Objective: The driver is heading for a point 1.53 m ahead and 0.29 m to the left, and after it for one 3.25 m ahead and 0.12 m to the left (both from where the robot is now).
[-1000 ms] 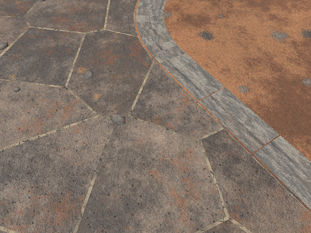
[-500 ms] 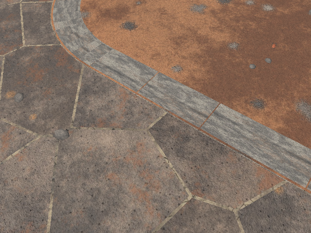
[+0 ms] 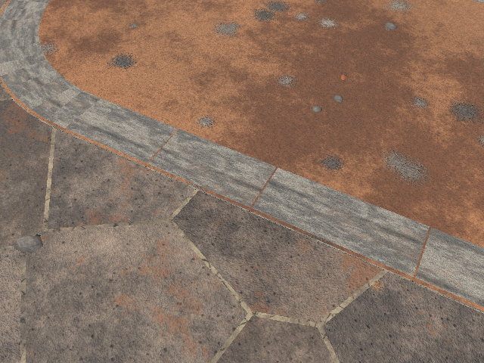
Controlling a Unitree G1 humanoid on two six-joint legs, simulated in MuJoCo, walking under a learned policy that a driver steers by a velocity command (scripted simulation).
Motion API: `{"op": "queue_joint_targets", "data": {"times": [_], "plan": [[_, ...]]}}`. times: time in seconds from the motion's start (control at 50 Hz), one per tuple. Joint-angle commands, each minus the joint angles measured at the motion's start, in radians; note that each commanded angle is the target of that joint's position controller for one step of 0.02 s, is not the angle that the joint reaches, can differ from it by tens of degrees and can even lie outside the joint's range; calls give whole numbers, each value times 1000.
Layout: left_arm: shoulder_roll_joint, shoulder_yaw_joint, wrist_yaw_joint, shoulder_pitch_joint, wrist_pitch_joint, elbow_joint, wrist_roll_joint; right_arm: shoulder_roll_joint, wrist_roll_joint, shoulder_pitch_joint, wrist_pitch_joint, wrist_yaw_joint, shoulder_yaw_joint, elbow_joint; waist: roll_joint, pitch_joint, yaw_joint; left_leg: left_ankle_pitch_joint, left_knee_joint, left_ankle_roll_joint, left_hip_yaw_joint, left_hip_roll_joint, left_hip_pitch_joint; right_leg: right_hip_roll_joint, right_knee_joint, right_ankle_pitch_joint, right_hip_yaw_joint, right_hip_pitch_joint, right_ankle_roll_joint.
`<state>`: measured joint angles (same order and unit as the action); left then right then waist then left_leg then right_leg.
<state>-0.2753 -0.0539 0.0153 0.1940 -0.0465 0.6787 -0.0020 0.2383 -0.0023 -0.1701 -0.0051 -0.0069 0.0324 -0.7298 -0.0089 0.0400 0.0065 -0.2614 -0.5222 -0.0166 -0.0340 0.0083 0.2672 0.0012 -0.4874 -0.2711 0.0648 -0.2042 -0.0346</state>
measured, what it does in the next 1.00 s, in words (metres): walks ahead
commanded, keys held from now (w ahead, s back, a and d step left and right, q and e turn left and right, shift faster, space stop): no key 0.50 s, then w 0.50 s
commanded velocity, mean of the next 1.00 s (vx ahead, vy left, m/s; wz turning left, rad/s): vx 0.15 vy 0.00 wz -0.03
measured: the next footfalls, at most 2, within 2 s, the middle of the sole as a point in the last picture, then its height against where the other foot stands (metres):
right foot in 1.22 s outside the picture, level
left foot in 1.76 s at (204, 275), level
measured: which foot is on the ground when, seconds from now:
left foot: down 0.00-1.00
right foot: down 0.00-0.74, up 0.76-1.00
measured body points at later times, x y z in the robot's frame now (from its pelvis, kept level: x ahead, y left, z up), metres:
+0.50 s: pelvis +0.00 -0.02 +0.00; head +0.01 -0.03 +0.45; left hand +0.12 +0.22 -0.12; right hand +0.09 -0.30 -0.13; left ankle +0.01 +0.13 -0.73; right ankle -0.02 -0.13 -0.73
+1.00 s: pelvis +0.12 +0.03 +0.01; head +0.14 +0.05 +0.46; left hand +0.29 +0.29 -0.10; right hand +0.09 -0.23 -0.11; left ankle +0.04 +0.11 -0.73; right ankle +0.23 -0.14 -0.67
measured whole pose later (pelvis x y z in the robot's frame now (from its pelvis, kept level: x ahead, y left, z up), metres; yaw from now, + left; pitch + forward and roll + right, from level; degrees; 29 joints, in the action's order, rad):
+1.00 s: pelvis +0.12 +0.03 +0.01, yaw +0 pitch +1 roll -1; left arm -0.29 -0.06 -0.02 0.16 0.07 0.74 -0.02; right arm 0.21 0.00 -0.44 -0.08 0.01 0.02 -0.96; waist -0.04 0.01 0.07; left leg -0.25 -0.22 0.06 0.02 -0.03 -0.02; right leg 0.08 -0.89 -0.11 0.01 -0.62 0.01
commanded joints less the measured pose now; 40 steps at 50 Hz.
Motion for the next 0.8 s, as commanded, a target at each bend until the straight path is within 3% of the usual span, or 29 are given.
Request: {"op": "queue_joint_targets", "data": {"times": [0.02,0.04,0.06,0.12,0.3,0.5,0.54,0.56,0.58,0.62,0.66,0.7,0.72,0.74,0.76,0.78,0.8], "plan": [[-152,-32,3,-4,17,-52,23,87,-24,-56,-37,7,17,50,-164,-148,58,32,68,6,-14,36,-42,150,70,292,131,68,120],[-94,-19,-8,-35,25,-73,22,126,-29,-3,-35,4,21,44,-109,-105,21,53,53,-25,-10,31,-65,114,90,162,121,20,121],[-79,-14,-10,-25,32,-61,29,129,-24,24,-33,3,25,42,-88,-87,9,78,47,-30,-4,27,-66,96,98,99,110,0,102],[-92,-11,-7,-4,51,-48,22,123,-13,11,-18,-9,26,29,-81,-31,10,123,46,-21,-14,33,-62,76,97,100,97,-45,79],[-65,1,-3,16,61,-26,17,122,-7,-25,-13,-21,30,-42,-18,-28,7,150,54,-37,-17,39,-81,56,86,116,84,-41,81],[-52,3,-3,40,65,28,13,130,-3,-51,-7,-35,32,-121,-3,-36,7,181,54,-38,-19,42,-97,34,76,161,53,-29,76],[-69,-4,2,67,58,50,7,117,2,-69,-4,-37,30,-143,-36,-40,-1,-23,8,-32,36,-5,-69,27,111,-112,65,-26,97],[-101,-15,4,82,53,54,1,114,8,-55,-7,-37,30,-141,-78,-6,-16,-140,-57,-24,73,-35,1,56,155,-325,122,-39,131],[-128,-22,6,106,52,58,-3,107,12,-26,-17,-35,29,-124,-132,39,-34,-191,-131,-14,91,-43,94,126,223,-492,230,-43,176],[-158,-30,10,136,66,69,-13,104,29,33,-51,-23,27,-87,-192,129,-51,-209,-248,31,41,3,212,259,321,-572,432,-67,263],[-142,-27,11,115,84,70,-17,104,41,20,-82,-1,28,-86,-188,132,-30,-263,-231,80,11,45,257,289,311,-441,433,-7,275],[-138,-25,7,26,81,51,-32,99,39,-95,-103,18,31,-143,-135,71,44,-82,4,105,64,16,-8,208,250,-284,274,-87,214],[-121,-21,6,6,78,45,-28,109,28,-193,-104,22,42,-197,-104,22,82,44,46,86,81,-23,-195,145,169,-205,189,-161,179],[-67,-5,4,-16,83,32,-16,143,18,-297,-103,21,55,-230,2,-16,117,-1,105,97,-55,59,-327,65,-34,-121,80,-252,126],[-19,7,9,-27,97,-14,-10,268,19,-392,-107,24,81,-235,290,-45,130,-172,287,215,-480,291,-436,-68,-376,-186,-62,-441,47],[-77,-10,14,-15,113,-21,-34,240,3,-364,-115,32,66,-221,263,-16,109,-273,365,307,-697,388,-396,-55,-573,-320,31,-545,50],[-99,-17,6,16,125,-5,-50,186,8,-280,-121,29,49,-196,171,60,66,-301,358,295,-611,372,-367,8,-651,-235,67,-612,73]]}}
Keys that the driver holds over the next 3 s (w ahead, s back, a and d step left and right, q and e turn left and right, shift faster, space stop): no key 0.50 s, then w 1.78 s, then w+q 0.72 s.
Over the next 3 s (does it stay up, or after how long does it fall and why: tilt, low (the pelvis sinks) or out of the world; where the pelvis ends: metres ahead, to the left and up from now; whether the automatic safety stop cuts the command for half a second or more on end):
stays up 1.23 0.09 0.00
